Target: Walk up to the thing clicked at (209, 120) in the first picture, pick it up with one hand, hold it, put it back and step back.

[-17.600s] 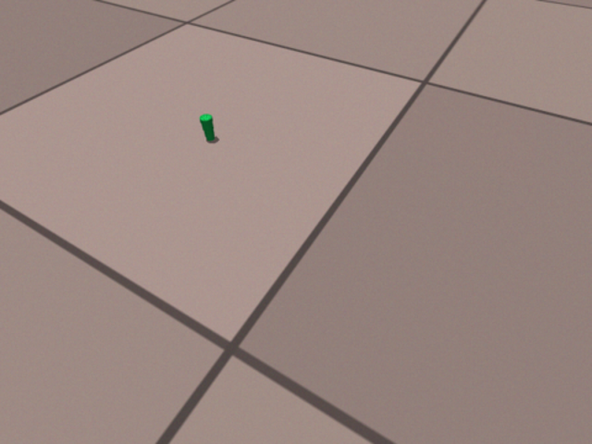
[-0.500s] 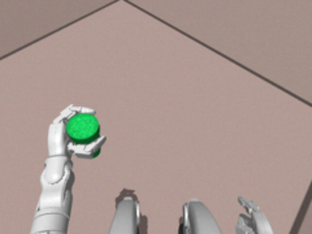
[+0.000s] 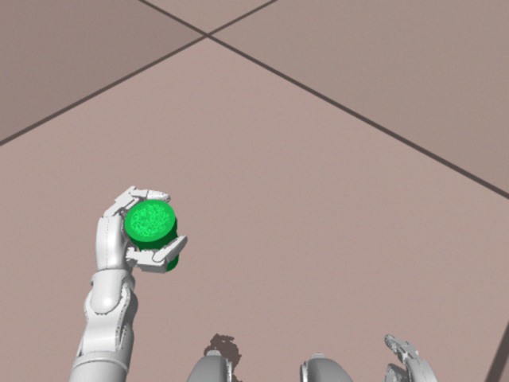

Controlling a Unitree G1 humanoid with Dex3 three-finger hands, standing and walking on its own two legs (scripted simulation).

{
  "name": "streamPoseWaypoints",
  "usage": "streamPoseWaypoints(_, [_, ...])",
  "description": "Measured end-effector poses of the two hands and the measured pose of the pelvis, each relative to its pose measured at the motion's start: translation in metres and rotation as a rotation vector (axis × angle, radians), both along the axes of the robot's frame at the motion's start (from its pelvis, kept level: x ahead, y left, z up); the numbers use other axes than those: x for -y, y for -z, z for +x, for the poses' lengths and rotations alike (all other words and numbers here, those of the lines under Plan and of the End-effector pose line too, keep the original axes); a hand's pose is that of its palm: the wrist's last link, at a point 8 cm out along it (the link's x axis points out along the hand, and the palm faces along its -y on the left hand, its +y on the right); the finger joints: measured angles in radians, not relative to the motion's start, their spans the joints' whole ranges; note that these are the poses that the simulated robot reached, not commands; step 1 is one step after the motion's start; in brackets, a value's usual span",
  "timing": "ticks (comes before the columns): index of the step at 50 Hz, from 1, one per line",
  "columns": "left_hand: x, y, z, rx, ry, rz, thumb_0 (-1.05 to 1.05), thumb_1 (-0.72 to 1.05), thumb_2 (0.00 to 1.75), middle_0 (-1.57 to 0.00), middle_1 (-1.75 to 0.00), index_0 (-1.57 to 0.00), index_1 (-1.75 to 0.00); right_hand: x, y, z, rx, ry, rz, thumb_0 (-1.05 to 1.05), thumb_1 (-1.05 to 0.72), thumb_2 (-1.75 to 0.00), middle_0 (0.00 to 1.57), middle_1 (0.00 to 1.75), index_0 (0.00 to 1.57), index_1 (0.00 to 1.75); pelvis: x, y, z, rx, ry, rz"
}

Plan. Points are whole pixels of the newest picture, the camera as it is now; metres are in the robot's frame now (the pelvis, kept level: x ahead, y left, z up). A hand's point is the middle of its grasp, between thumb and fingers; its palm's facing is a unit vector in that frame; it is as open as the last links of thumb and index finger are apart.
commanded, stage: lift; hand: left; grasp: from the side
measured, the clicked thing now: (158, 242) +0.34 +0.18 +0.01
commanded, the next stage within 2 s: hold in 0.36 s
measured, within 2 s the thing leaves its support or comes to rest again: neither
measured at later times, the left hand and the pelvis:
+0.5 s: hand (157, 220) +0.34 +0.17 +0.07, palm faces +0.15 -0.99 -0.01, open 9.1 cm; pelvis +0.01 -0.01 +0.02, yaw +0 degrees
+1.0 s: hand (151, 220) +0.33 +0.17 +0.08, palm faces +0.15 -0.99 -0.01, open 9.1 cm; pelvis +0.01 +0.00 +0.03, yaw +0 degrees
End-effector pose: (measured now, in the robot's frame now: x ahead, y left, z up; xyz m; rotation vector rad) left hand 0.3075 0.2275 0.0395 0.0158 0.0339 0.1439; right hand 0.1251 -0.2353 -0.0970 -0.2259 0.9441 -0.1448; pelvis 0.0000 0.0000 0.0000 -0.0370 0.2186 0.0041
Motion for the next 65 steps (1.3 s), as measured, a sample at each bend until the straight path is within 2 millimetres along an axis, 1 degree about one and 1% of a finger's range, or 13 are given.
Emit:
streamPoseWaypoints(9, [0.005, -0.013, 0.002, 0.006, -0.003, 0.001, 0.03, -0.24, 1.04, -0.81, -1.02, -0.77, -0.99, 0.007, -0.014, 0.010, 0.016, -0.004, -0.010, 0.01, -0.91, -0.90, 0.21, 0.30, 0.20, 0.30, 0.004, -0.011, 0.006, 0.029, -0.003, 0.005])
streamPoseWaypoints(17, [0.007, -0.021, 0.005, 0.010, -0.006, -0.005, 0.03, -0.24, 1.04, -0.81, -1.02, -0.77, -0.99, 0.010, -0.021, 0.014, 0.020, -0.002, -0.012, 0.01, -0.91, -0.90, 0.20, 0.30, 0.20, 0.30, 0.005, -0.018, 0.011, 0.048, -0.003, 0.007])
streamPoseWaypoints(27, [0.007, -0.029, 0.007, 0.015, -0.004, -0.006, 0.03, -0.24, 1.04, -0.81, -1.02, -0.77, -0.99, 0.009, -0.025, 0.013, 0.010, 0.005, -0.001, 0.01, -0.91, -0.90, 0.20, 0.30, 0.20, 0.30, 0.005, -0.024, 0.014, 0.070, 0.000, 0.010])
streamPoseWaypoints(40, [0.005, -0.038, 0.003, 0.024, -0.005, -0.007, 0.03, -0.24, 1.04, -0.81, -1.02, -0.77, -0.99, 0.005, -0.032, 0.009, 0.012, 0.008, 0.002, 0.01, -0.92, -0.90, 0.20, 0.30, 0.20, 0.30, 0.002, -0.030, 0.013, 0.099, 0.002, 0.011])
streamPoseWaypoints(52, [0.004, -0.046, -0.003, 0.030, -0.002, -0.005, 0.03, -0.24, 1.04, -0.81, -1.02, -0.77, -0.99, 0.001, -0.038, 0.012, 0.039, -0.004, 0.013, 0.01, -0.92, -0.90, 0.20, 0.30, 0.20, 0.30, 0.001, -0.034, 0.011, 0.121, 0.000, 0.011])
streamPoseWaypoints(65, [0.007, -0.050, -0.004, 0.034, -0.001, -0.012, 0.03, -0.24, 1.04, -0.81, -1.02, -0.77, -0.99, 0.003, -0.041, 0.011, 0.049, -0.008, 0.012, 0.01, -0.91, -0.91, 0.20, 0.30, 0.20, 0.30, 0.003, -0.037, 0.008, 0.134, 0.000, 0.014])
